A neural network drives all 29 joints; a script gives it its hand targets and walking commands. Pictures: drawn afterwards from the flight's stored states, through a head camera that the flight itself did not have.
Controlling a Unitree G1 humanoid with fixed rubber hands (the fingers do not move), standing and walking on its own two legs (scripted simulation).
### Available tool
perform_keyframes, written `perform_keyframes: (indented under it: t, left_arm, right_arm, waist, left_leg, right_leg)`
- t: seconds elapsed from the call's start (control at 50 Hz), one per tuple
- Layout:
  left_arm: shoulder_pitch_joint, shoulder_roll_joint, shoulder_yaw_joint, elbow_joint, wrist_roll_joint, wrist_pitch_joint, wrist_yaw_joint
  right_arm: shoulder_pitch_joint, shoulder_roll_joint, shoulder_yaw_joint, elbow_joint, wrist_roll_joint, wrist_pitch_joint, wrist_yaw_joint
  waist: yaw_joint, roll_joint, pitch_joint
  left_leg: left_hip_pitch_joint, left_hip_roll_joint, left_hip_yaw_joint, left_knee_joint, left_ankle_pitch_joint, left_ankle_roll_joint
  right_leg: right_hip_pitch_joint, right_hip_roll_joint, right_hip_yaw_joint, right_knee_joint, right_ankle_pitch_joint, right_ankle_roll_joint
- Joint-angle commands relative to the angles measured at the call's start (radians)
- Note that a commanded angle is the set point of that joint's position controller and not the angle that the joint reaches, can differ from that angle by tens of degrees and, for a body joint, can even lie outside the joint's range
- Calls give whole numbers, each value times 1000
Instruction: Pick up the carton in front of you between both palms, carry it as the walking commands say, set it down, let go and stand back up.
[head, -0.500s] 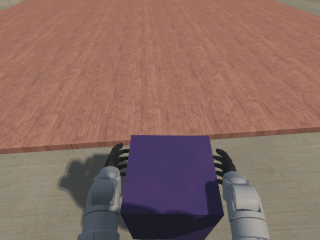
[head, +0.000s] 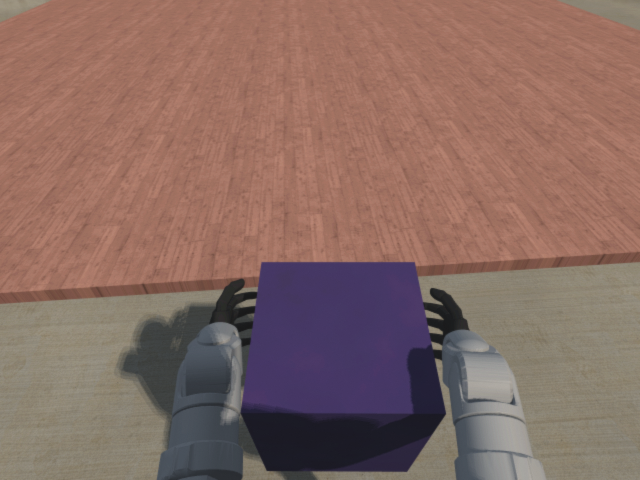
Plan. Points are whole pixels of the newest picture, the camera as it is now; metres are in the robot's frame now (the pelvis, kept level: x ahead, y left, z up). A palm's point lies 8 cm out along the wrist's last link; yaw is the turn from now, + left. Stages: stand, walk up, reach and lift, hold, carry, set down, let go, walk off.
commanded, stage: hold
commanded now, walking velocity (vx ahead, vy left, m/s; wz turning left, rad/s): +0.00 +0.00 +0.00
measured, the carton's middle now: (337, 371) +0.30 +0.01 -0.03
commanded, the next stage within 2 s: carry in 0.32 s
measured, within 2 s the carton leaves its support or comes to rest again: neither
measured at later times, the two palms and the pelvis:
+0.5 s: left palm (217, 318) +0.32 +0.17 +0.06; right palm (443, 323) +0.31 -0.13 +0.06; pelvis +0.03 +0.01 -0.01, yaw +2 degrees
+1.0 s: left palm (222, 216) +0.51 +0.20 +0.09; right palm (402, 213) +0.52 -0.10 +0.08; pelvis +0.25 +0.03 +0.00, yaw +3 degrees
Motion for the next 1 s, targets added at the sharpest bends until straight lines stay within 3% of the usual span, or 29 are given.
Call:
perform_keyframes:
  t: [0.0,0.28,0.3,0.34,0.36,0.38,0.42,0.44,0.48,0.5,0.52,0.54,0.56,0.58,0.6,0.64,0.68,0.7,0.72,0.74,0.76,0.78,0.8,0.82,0.84,0.9,0.98]
  left_arm:
    - [-431,-914,-529,28,-260,1,-256]
    - [-348,-908,-556,-32,-276,12,-243]
    - [-391,-915,-585,-28,-299,18,-242]
    - [-382,-918,-612,-54,-316,22,-235]
    - [-399,-925,-635,-90,-330,29,-229]
    - [-406,-928,-655,-118,-343,37,-224]
    - [-376,-917,-702,-170,-370,63,-206]
    - [-357,-909,-730,-201,-382,84,-195]
    - [-354,-882,-781,-287,-412,138,-175]
    - [-365,-868,-801,-323,-432,170,-168]
    - [-383,-856,-817,-347,-454,204,-165]
    - [-391,-838,-833,-365,-476,237,-163]
    - [-398,-829,-855,-389,-509,270,-166]
    - [-404,-836,-880,-411,-546,296,-167]
    - [-391,-846,-895,-431,-575,316,-169]
    - [-349,-857,-913,-479,-609,351,-167]
    - [-289,-862,-910,-517,-617,384,-162]
    - [-251,-862,-903,-534,-611,401,-158]
    - [-225,-858,-896,-553,-599,417,-155]
    - [-179,-848,-886,-565,-584,433,-149]
    - [-145,-824,-872,-568,-552,441,-143]
    - [-146,-860,-866,-565,-551,451,-138]
    - [-185,-858,-864,-603,-559,460,-135]
    - [-231,-857,-863,-629,-573,471,-132]
    - [-266,-856,-871,-647,-588,479,-130]
    - [-301,-849,-887,-661,-627,501,-136]
    - [-273,-826,-882,-619,-644,519,-151]
  right_arm:
    - [-537,915,519,-72,269,-62,222]
    - [-460,891,543,-139,284,-55,214]
    - [-492,904,560,-132,300,-50,213]
    - [-512,905,594,-175,326,-48,211]
    - [-526,908,619,-202,343,-42,209]
    - [-543,908,642,-228,360,-35,206]
    - [-537,904,692,-281,397,-9,199]
    - [-530,897,723,-310,420,12,196]
    - [-538,878,773,-372,466,63,188]
    - [-539,863,784,-395,479,93,182]
    - [-508,839,785,-400,486,125,173]
    - [-473,813,784,-405,488,156,163]
    - [-438,797,787,-427,488,186,149]
    - [-432,792,788,-469,493,214,138]
    - [-427,792,796,-509,506,239,129]
    - [-415,799,824,-596,541,280,118]
    - [-374,813,839,-647,561,319,119]
    - [-349,820,842,-662,566,337,122]
    - [-316,826,844,-668,569,354,128]
    - [-301,822,844,-676,573,370,135]
    - [-315,820,853,-710,585,390,145]
    - [-359,808,857,-727,600,409,152]
    - [-391,814,862,-731,623,419,159]
    - [-407,819,859,-726,636,425,163]
    - [-408,821,853,-719,644,429,163]
    - [-391,821,833,-699,635,439,148]
    - [-339,810,804,-660,586,451,125]
  waist:
    - [1,-5,-224]
    - [-2,1,-237]
    - [-1,-23,-254]
    - [0,-37,-234]
    - [-1,-49,-204]
    - [2,-59,-195]
    - [6,-107,-277]
    - [5,-126,-308]
    - [3,-114,-324]
    - [2,-60,-306]
    - [-10,90,-284]
    - [-21,237,-252]
    - [-27,267,-206]
    - [-31,207,-212]
    - [-31,158,-256]
    - [-29,149,-325]
    - [-24,156,-351]
    - [-16,130,-367]
    - [-13,84,-393]
    - [6,-26,-438]
    - [21,-275,-420]
    - [27,-267,-366]
    - [27,-163,-327]
    - [23,-86,-320]
    - [23,-51,-319]
    - [19,-84,-307]
    - [19,-152,-271]
  left_leg:
    - [-27,-76,17,-76,75,12]
    - [11,-81,5,-78,188,3]
    - [-108,107,18,10,33,18]
    - [-206,74,-1,-17,-397,15]
    - [-269,62,3,2,-495,15]
    - [-303,58,20,47,-447,13]
    - [-287,24,108,183,-227,3]
    - [-278,8,140,176,-191,4]
    - [-184,11,152,70,-229,12]
    - [-132,55,90,6,-281,24]
    - [-73,175,-95,-88,-376,65]
    - [25,292,-289,-174,-369,126]
    - [90,350,-386,-179,-214,188]
    - [123,350,-358,-149,-65,211]
    - [153,339,-296,-123,32,208]
    - [142,290,-152,-91,128,168]
    - [57,239,-34,-50,80,134]
    - [-53,208,33,1,32,111]
    - [-208,182,89,89,23,82]
    - [-380,144,155,269,-64,46]
    - [-656,52,232,502,-249,8]
    - [-775,58,157,622,-342,26]
    - [-817,102,122,698,-339,34]
    - [-812,135,111,716,-307,36]
    - [-792,152,111,661,-263,31]
    - [-677,122,179,462,-129,2]
    - [-530,73,267,230,9,3]
  right_leg:
    - [93,68,5,-58,75,-3]
    - [112,77,10,-59,170,-1]
    - [-22,-112,-18,24,9,-8]
    - [-117,-110,33,-51,-445,-19]
    - [-143,-120,61,-66,-566,-31]
    - [-140,-142,84,-69,-550,-44]
    - [-109,-199,151,-103,-438,-81]
    - [-103,-217,171,-107,-418,-100]
    - [-186,-198,114,-69,-459,-98]
    - [-260,-156,43,5,-450,-74]
    - [-376,-92,-61,184,-388,-34]
    - [-544,-33,-158,365,-302,-1]
    - [-667,-40,-161,363,-343,-2]
    - [-687,-60,-143,361,-363,-7]
    - [-662,-59,-146,322,-349,-9]
    - [-546,-18,-198,235,-225,-6]
    - [-370,13,-262,97,-128,0]
    - [-191,16,-284,12,-54,-2]
    - [34,-17,-252,-19,-21,-17]
    - [239,-164,-68,-57,-143,-57]
    - [355,-408,312,-131,-244,-169]
    - [344,-488,442,-144,-167,-256]
    - [293,-483,413,-144,-91,-272]
    - [250,-451,325,-146,-51,-247]
    - [213,-424,247,-177,-100,-214]
    - [139,-332,36,-211,-28,-156]
    - [73,-274,-125,-175,131,-121]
